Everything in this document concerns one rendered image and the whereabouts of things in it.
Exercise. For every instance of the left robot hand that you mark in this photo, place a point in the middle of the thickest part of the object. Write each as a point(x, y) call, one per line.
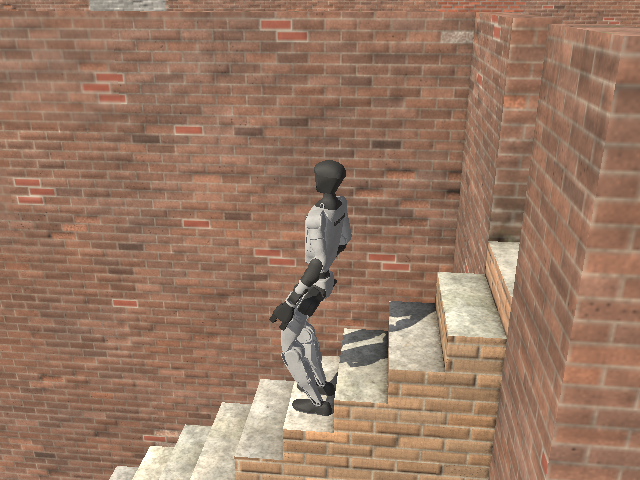
point(284, 313)

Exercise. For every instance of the left robot upper arm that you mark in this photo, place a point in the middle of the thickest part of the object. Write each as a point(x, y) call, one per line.
point(315, 224)

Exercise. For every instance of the right robot upper arm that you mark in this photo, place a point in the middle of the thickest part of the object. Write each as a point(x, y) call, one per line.
point(346, 231)

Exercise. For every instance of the left robot forearm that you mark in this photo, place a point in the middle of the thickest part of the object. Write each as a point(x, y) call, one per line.
point(307, 280)

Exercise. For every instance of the right robot thigh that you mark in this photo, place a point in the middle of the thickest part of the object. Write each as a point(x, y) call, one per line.
point(308, 332)

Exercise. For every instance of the humanoid robot torso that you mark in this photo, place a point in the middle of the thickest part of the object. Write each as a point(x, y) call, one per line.
point(333, 230)

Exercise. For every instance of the right robot forearm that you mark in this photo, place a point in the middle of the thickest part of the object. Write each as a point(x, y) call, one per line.
point(340, 249)

